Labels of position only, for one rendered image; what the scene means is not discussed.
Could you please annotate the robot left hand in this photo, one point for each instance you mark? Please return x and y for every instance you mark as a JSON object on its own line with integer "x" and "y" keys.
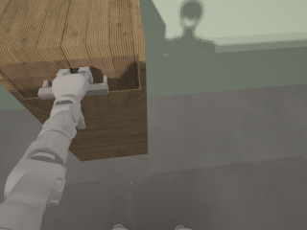
{"x": 73, "y": 85}

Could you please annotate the handle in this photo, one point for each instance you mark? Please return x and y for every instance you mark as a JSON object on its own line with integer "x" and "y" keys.
{"x": 46, "y": 93}

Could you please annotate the left robot forearm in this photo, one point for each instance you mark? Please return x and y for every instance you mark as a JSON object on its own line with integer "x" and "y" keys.
{"x": 54, "y": 140}

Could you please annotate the cabinet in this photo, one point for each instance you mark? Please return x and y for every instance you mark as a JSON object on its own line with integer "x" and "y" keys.
{"x": 116, "y": 124}

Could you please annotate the robot left shin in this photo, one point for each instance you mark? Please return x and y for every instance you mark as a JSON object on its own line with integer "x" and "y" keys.
{"x": 118, "y": 226}

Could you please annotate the drawer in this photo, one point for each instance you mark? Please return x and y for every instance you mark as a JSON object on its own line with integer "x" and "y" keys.
{"x": 28, "y": 77}

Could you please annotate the left robot upper arm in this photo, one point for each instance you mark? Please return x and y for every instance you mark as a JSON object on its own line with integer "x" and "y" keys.
{"x": 36, "y": 186}

